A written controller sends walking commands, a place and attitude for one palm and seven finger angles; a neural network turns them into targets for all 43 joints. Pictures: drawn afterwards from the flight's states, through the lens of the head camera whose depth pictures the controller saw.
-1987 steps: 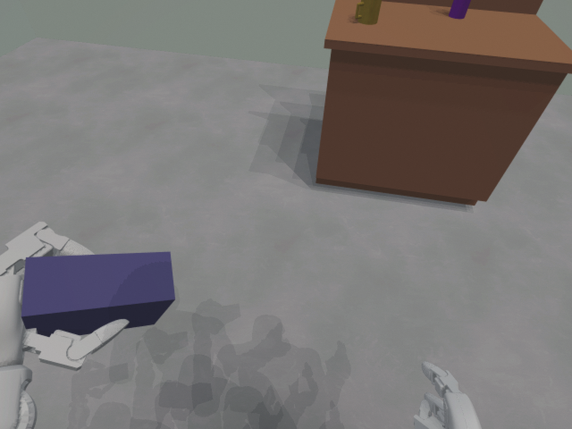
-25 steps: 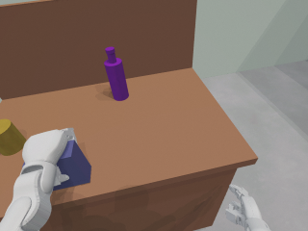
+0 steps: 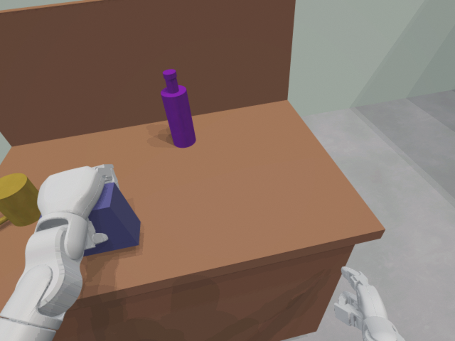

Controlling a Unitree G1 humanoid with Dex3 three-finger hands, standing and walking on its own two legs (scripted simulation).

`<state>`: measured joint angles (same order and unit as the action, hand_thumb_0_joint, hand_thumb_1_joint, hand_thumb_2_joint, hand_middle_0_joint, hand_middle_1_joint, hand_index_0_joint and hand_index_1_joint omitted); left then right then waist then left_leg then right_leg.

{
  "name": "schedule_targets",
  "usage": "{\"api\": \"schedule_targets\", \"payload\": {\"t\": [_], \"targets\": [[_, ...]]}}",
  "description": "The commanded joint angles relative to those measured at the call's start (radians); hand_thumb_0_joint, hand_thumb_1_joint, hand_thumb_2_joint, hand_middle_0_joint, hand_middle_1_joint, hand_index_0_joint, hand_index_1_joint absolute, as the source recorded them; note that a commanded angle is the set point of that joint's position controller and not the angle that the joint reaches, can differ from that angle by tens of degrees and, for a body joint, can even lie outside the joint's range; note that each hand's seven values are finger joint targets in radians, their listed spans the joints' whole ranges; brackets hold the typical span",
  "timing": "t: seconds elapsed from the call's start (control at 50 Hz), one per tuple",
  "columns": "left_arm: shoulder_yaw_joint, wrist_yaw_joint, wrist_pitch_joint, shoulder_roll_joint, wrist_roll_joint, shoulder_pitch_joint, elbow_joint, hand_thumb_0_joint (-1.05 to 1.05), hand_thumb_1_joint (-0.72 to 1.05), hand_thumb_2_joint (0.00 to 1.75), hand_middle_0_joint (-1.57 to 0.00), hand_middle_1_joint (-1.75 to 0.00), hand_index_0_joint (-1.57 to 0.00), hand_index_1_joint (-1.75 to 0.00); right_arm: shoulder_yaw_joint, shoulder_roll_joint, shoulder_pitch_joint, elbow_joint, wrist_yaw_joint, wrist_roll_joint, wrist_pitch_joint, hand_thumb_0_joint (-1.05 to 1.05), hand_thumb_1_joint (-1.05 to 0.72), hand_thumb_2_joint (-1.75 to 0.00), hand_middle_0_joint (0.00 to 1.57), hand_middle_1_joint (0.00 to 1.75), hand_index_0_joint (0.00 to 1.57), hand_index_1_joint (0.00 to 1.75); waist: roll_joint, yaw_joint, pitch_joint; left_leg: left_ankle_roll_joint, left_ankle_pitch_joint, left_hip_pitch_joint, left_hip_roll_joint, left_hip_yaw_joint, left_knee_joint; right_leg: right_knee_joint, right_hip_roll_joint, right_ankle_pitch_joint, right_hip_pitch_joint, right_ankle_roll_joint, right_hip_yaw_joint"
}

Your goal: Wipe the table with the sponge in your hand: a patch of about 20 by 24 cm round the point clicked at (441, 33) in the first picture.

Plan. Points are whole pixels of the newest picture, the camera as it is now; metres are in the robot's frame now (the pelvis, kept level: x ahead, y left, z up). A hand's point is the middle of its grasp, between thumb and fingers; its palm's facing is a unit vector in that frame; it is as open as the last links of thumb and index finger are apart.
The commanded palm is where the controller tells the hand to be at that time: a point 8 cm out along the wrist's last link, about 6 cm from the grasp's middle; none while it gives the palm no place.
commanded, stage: lift the sponge slowly off the table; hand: left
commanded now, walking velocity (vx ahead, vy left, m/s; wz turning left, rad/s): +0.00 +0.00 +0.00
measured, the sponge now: (101, 227) +0.26 +0.28 +0.08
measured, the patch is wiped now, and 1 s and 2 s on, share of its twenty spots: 1.00 1.00 1.00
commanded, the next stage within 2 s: bring the sponge back beside the body in 0.98 s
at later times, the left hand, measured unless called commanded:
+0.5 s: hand (83, 193) +0.26 +0.28 +0.17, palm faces +0.14 -0.07 -0.99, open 9.6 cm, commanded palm +0.22 +0.27 +0.24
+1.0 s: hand (86, 178) +0.27 +0.27 +0.20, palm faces +0.18 -0.07 -0.98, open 9.6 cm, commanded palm +0.22 +0.27 +0.27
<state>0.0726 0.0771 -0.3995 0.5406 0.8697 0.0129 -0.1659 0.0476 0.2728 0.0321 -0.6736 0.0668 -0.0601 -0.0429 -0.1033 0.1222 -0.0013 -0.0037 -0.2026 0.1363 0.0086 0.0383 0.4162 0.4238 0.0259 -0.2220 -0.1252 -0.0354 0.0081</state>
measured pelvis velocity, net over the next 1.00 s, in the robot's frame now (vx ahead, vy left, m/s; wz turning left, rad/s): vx -0.01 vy -0.01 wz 0.01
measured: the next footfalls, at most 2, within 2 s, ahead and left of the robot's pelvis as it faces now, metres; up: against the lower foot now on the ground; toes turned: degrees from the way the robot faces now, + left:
none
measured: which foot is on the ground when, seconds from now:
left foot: down 0.00-1.00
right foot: down 0.00-1.00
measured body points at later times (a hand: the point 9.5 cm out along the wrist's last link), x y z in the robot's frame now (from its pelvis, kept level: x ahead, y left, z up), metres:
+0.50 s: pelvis -0.01 +0.00 +0.00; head -0.03 -0.05 +0.45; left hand +0.25 +0.28 +0.22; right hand +0.25 -0.21 -0.08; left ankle +0.02 +0.13 -0.74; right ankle +0.01 -0.10 -0.74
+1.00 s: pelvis -0.01 -0.01 +0.00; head -0.04 -0.06 +0.44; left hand +0.25 +0.27 +0.25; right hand +0.24 -0.20 -0.08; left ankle +0.02 +0.13 -0.74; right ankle +0.01 -0.10 -0.74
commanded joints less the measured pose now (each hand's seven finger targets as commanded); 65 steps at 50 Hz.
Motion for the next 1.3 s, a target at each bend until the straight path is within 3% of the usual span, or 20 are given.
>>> {"api": "schedule_targets", "payload": {"t": [0.0, 0.04, 0.1, 0.14, 0.16, 0.24, 0.38, 0.44, 0.46, 0.6, 0.64, 0.8, 0.84, 0.9, 0.94, 1.04, 1.1, 1.14, 1.18, 1.28], "targets": [[-0.145, -0.036, -0.034, 0.213, 0.031, 0.29, -0.198, 0.0, 0.1, 1.3, -1.2, -1.6, -1.2, -1.6, -0.025, 0.094, -0.26, 0.2, -0.007, 0.001, 0.055, 0.0, -0.9, -0.9, 0.2, 0.3, 0.2, 0.3, 0.005, 0.015, -0.198, 0.043, 0.157, -0.019, 0.029, 0.016, -0.057, -0.078, -0.002, 0.108, 0.048, -0.042, -0.036], [-0.169, -0.025, -0.04, 0.244, 0.028, 0.303, -0.259, 0.0, 0.1, 1.3, -1.2, -1.6, -1.2, -1.6, -0.025, 0.094, -0.281, 0.21, -0.009, -0.007, 0.058, 0.0, -0.9, -0.9, 0.2, 0.3, 0.2, 0.3, -0.012, 0.014, -0.214, 0.042, 0.148, -0.027, 0.027, 0.027, -0.063, -0.07, 0.003, 0.092, 0.05, -0.045, -0.061], [-0.156, -0.004, -0.053, 0.231, 0.019, 0.272, -0.213, 0.0, 0.1, 1.3, -1.2, -1.6, -1.2, -1.6, -0.023, 0.097, -0.259, 0.206, -0.01, 0.002, 0.052, 0.0, -0.9, -0.9, 0.2, 0.3, 0.2, 0.3, 0.055, 0.014, -0.196, 0.047, 0.156, -0.009, 0.024, 0.02, -0.051, -0.07, -0.003, 0.118, 0.043, -0.038, -0.036], [-0.196, 0.0, -0.053, 0.285, 0.025, 0.319, -0.247, 0.0, 0.1, 1.3, -1.2, -1.6, -1.2, -1.6, -0.022, 0.1, -0.274, 0.208, -0.006, -0.008, 0.049, 0.0, -0.9, -0.9, 0.2, 0.3, 0.2, 0.3, 0.046, 0.009, -0.196, 0.046, 0.132, -0.011, 0.024, 0.028, -0.056, -0.071, 0.002, 0.081, 0.032, -0.041, -0.067], [-0.157, 0.004, -0.054, 0.245, 0.025, 0.331, -0.244, 0.0, 0.1, 1.3, -1.2, -1.6, -1.2, -1.6, -0.015, 0.093, -0.27, 0.222, -0.004, -0.003, 0.05, 0.0, -0.9, -0.9, 0.2, 0.3, 0.2, 0.3, 0.041, 0.015, -0.195, 0.048, 0.124, -0.003, 0.026, 0.019, -0.056, -0.069, -0.005, 0.067, 0.035, -0.039, -0.039], [-0.197, -0.001, -0.049, 0.311, 0.04, 0.405, -0.245, 0.0, 0.1, 1.3, -1.2, -1.6, -1.2, -1.6, -0.017, 0.098, -0.274, 0.209, 0.001, -0.007, 0.054, 0.0, -0.9, -0.9, 0.2, 0.3, 0.2, 0.3, 0.001, 0.011, -0.207, 0.044, 0.114, -0.018, 0.028, 0.03, -0.058, -0.076, 0.002, 0.051, 0.027, -0.047, -0.074], [-0.197, 0.014, -0.043, 0.307, 0.017, 0.402, -0.218, 0.0, 0.1, 1.3, -1.2, -1.6, -1.2, -1.6, -0.017, 0.091, -0.263, 0.204, 0.002, -0.006, 0.065, 0.0, -0.9, -0.9, 0.2, 0.3, 0.2, 0.3, 0.035, 0.015, -0.238, 0.044, 0.154, -0.021, 0.033, 0.02, -0.033, -0.067, -0.014, 0.107, 0.043, -0.039, -0.065], [-0.212, 0.029, -0.051, 0.321, 0.01, 0.382, -0.26, 0.0, 0.1, 1.3, -1.2, -1.6, -1.2, -1.6, -0.018, 0.096, -0.282, 0.214, -0.003, -0.01, 0.063, 0.0, -0.9, -0.9, 0.2, 0.3, 0.2, 0.3, -0.004, 0.019, -0.233, 0.043, 0.161, -0.019, 0.032, 0.03, -0.034, -0.06, -0.008, 0.125, 0.043, -0.046, -0.087], [-0.169, 0.038, -0.055, 0.272, -0.001, 0.372, -0.248, 0.0, 0.1, 1.3, -1.2, -1.6, -1.2, -1.6, -0.013, 0.09, -0.273, 0.222, -0.003, -0.004, 0.062, 0.0, -0.9, -0.9, 0.2, 0.3, 0.2, 0.3, 0.02, 0.021, -0.228, 0.045, 0.16, -0.007, 0.03, 0.018, -0.028, -0.056, -0.018, 0.13, 0.046, -0.041, -0.06], [-0.218, 0.049, -0.066, 0.339, -0.004, 0.42, -0.193, 0.0, 0.1, 1.3, -1.2, -1.6, -1.2, -1.6, -0.013, 0.103, -0.257, 0.212, 0.006, -0.005, 0.049, 0.0, -0.9, -0.9, 0.2, 0.3, 0.2, 0.3, 0.078, 0.014, -0.194, 0.045, 0.126, 0.01, 0.029, 0.018, -0.02, -0.069, -0.018, 0.093, 0.01, -0.035, -0.071], [-0.25, 0.044, -0.058, 0.381, 0.0, 0.451, -0.281, 0.0, 0.1, 1.3, -1.2, -1.6, -1.2, -1.6, -0.015, 0.099, -0.285, 0.226, 0.005, -0.011, 0.06, 0.0, -0.9, -0.9, 0.2, 0.3, 0.2, 0.3, 0.007, 0.022, -0.246, 0.042, 0.142, -0.009, 0.032, 0.032, -0.02, -0.054, -0.015, 0.106, 0.035, -0.045, -0.108], [-0.185, 0.06, -0.064, 0.323, -0.023, 0.508, -0.183, 0.0, 0.1, 1.3, -1.2, -1.6, -1.2, -1.6, -0.01, 0.096, -0.262, 0.209, 0.014, -0.012, 0.057, 0.0, -0.9, -0.9, 0.2, 0.3, 0.2, 0.3, 0.047, 0.005, -0.179, 0.04, 0.084, 0.007, 0.025, 0.021, -0.03, -0.083, -0.02, 0.034, -0.018, -0.033, -0.068], [-0.201, 0.059, -0.059, 0.345, -0.016, 0.548, -0.236, 0.0, 0.1, 1.3, -1.2, -1.6, -1.2, -1.6, -0.01, 0.093, -0.288, 0.222, 0.016, -0.022, 0.07, 0.0, -0.9, -0.9, 0.2, 0.3, 0.2, 0.3, 0.02, 0.01, -0.217, 0.038, 0.078, -0.005, 0.025, 0.036, -0.038, -0.074, -0.013, 0.018, -0.008, -0.044, -0.097], [-0.155, 0.062, -0.064, 0.295, -0.02, 0.534, -0.16, 0.0, 0.1, 1.3, -1.2, -1.6, -1.2, -1.6, -0.008, 0.094, -0.262, 0.212, 0.018, -0.016, 0.067, 0.0, -0.9, -0.9, 0.2, 0.3, 0.2, 0.3, 0.053, 0.007, -0.2, 0.038, 0.074, 0.01, 0.024, 0.025, -0.039, -0.079, -0.02, 0.02, -0.01, -0.036, -0.058], [-0.198, 0.063, -0.064, 0.339, -0.011, 0.529, -0.193, 0.0, 0.1, 1.3, -1.2, -1.6, -1.2, -1.6, -0.012, 0.097, -0.276, 0.22, 0.016, -0.022, 0.069, 0.0, -0.9, -0.9, 0.2, 0.3, 0.2, 0.3, 0.042, 0.013, -0.23, 0.038, 0.08, 0.005, 0.024, 0.035, -0.035, -0.071, -0.014, 0.029, 0.002, -0.046, -0.1], [-0.241, 0.058, -0.076, 0.381, -0.013, 0.507, -0.213, 0.0, 0.1, 1.3, -1.2, -1.6, -1.2, -1.6, -0.01, 0.101, -0.275, 0.226, 0.01, -0.017, 0.056, 0.0, -0.9, -0.9, 0.2, 0.3, 0.2, 0.3, 0.031, 0.025, -0.247, 0.037, 0.11, 0.015, 0.026, 0.029, -0.027, -0.055, -0.016, 0.069, 0.025, -0.046, -0.1], [-0.215, 0.058, -0.077, 0.335, -0.022, 0.446, -0.239, 0.0, 0.1, 1.3, -1.2, -1.6, -1.2, -1.6, -0.006, 0.093, -0.268, 0.234, 0.002, -0.012, 0.05, 0.0, -0.9, -0.9, 0.2, 0.3, 0.2, 0.3, 0.031, 0.033, -0.258, 0.039, 0.15, 0.014, 0.027, 0.02, -0.022, -0.042, -0.022, 0.115, 0.043, -0.04, -0.061], [-0.268, 0.055, -0.073, 0.383, -0.029, 0.403, -0.308, 0.0, 0.1, 1.3, -1.2, -1.6, -1.2, -1.6, -0.011, 0.097, -0.281, 0.24, -0.005, -0.014, 0.053, 0.0, -0.9, -0.9, 0.2, 0.3, 0.2, 0.3, -0.002, 0.038, -0.281, 0.038, 0.17, 0.004, 0.026, 0.028, -0.013, -0.03, -0.017, 0.142, 0.055, -0.048, -0.092], [-0.239, 0.057, -0.077, 0.333, -0.036, 0.333, -0.314, 0.0, 0.1, 1.3, -1.2, -1.6, -1.2, -1.6, -0.007, 0.088, -0.267, 0.242, -0.011, -0.009, 0.047, 0.0, -0.9, -0.9, 0.2, 0.3, 0.2, 0.3, 0.034, 0.037, -0.256, 0.039, 0.188, 0.01, 0.026, 0.014, -0.002, -0.027, -0.024, 0.166, 0.043, -0.039, -0.066], [-0.242, 0.046, -0.073, 0.331, -0.049, 0.32, -0.331, 0.0, 0.1, 1.3, -1.2, -1.6, -1.2, -1.6, -0.009, 0.092, -0.258, 0.243, -0.004, -0.011, 0.045, 0.0, -0.9, -0.9, 0.2, 0.3, 0.2, 0.3, 0.046, 0.025, -0.199, 0.04, 0.133, 0.012, 0.021, 0.019, -0.006, -0.049, -0.018, 0.088, -0.005, -0.036, -0.074]]}}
